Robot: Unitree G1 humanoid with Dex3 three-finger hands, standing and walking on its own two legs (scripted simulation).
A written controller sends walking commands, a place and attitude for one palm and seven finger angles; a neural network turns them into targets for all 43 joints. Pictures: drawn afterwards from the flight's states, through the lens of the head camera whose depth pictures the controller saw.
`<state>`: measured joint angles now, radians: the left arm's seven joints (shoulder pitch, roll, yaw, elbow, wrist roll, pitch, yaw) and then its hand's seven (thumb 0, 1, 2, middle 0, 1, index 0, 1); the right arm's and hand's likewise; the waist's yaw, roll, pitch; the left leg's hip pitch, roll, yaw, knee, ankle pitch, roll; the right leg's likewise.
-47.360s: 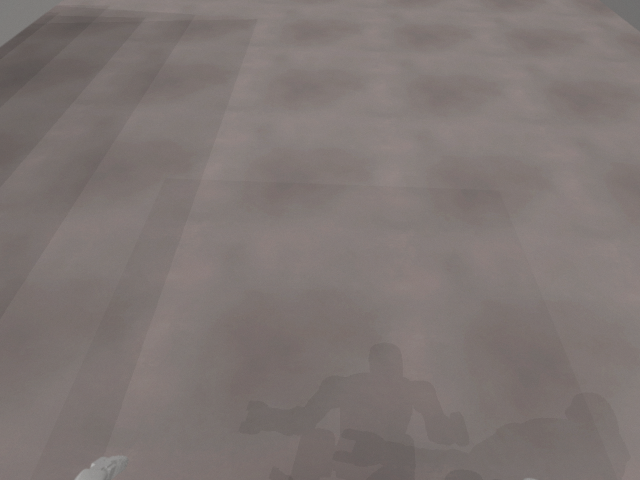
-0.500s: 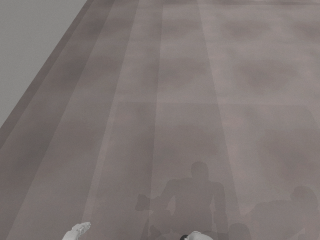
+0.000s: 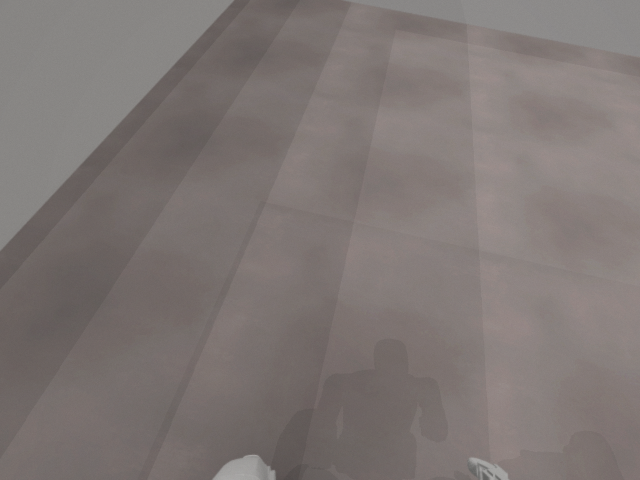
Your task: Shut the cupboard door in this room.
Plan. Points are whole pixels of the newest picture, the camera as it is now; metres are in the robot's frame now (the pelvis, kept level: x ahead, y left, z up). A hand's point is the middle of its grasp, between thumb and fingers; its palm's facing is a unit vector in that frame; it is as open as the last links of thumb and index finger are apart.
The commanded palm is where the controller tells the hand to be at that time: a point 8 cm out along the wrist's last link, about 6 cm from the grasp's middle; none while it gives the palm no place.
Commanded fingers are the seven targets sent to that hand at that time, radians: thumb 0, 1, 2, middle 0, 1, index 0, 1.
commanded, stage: walk around to get in front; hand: left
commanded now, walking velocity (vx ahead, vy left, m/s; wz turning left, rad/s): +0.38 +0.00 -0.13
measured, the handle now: out of the picture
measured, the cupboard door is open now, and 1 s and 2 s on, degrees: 88 88 88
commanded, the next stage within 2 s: walk to a spot facing it in 0.18 s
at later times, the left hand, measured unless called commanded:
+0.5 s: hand (256, 333) +0.35 +0.13 -0.15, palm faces -0.07 -0.98 -0.18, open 7.4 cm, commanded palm none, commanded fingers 0.00 0.90 0.90 -0.20 -0.30 -0.20 -0.30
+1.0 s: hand (177, 382) +0.26 +0.24 -0.18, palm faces +0.32 -0.92 -0.22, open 7.4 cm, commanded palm none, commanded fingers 0.00 0.90 0.90 -0.20 -0.30 -0.20 -0.30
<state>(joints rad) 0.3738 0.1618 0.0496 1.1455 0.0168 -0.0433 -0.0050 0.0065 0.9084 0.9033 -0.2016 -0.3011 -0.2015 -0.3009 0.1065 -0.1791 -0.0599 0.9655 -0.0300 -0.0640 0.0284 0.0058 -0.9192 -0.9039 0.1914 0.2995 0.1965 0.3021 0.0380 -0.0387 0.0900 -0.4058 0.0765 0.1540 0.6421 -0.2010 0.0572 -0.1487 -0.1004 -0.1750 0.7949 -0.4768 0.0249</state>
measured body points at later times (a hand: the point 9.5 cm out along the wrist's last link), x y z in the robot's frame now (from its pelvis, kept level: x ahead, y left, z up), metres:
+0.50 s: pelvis +0.20 -0.03 +0.00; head +0.25 -0.04 +0.45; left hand +0.35 +0.18 -0.14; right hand +0.07 -0.20 -0.15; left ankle +0.08 +0.09 -0.71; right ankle +0.30 -0.13 -0.73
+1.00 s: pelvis +0.24 +0.01 +0.00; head +0.28 +0.06 +0.45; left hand +0.24 +0.29 -0.16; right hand +0.42 -0.22 -0.11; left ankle +0.24 +0.11 -0.72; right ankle +0.28 -0.13 -0.67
